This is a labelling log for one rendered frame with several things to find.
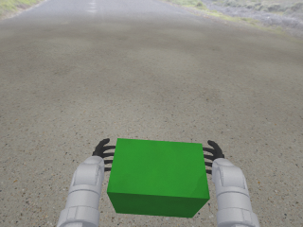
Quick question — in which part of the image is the robot left forearm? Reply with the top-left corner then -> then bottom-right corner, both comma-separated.
57,155 -> 105,227

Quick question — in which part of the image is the carton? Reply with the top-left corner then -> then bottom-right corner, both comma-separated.
106,138 -> 210,218

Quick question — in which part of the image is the left robot hand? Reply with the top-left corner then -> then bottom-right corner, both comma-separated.
92,138 -> 116,172

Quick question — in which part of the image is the robot right forearm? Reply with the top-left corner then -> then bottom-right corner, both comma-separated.
211,158 -> 260,227

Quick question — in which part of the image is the right robot hand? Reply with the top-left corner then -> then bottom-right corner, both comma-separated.
203,140 -> 224,174

